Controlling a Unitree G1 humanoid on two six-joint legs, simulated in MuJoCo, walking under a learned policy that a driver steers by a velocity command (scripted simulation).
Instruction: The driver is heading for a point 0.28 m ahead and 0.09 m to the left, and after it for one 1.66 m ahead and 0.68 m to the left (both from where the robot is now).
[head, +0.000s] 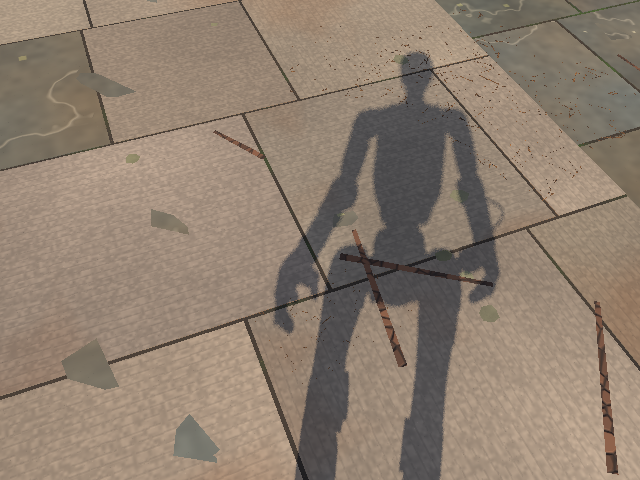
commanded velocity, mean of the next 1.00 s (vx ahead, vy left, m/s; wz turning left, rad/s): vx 0.02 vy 0.00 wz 0.55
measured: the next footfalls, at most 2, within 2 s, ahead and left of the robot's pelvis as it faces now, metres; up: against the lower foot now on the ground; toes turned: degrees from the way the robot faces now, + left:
left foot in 0.02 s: +0.10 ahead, +0.08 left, +0.00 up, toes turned +3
right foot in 0.52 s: +0.08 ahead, -0.11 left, +0.00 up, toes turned +22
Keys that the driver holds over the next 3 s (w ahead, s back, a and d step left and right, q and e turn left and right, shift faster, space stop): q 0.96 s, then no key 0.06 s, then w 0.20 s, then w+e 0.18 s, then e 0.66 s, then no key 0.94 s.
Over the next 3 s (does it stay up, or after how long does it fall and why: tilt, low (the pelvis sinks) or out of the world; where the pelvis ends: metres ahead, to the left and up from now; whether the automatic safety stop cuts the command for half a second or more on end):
stays up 0.24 0.12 0.01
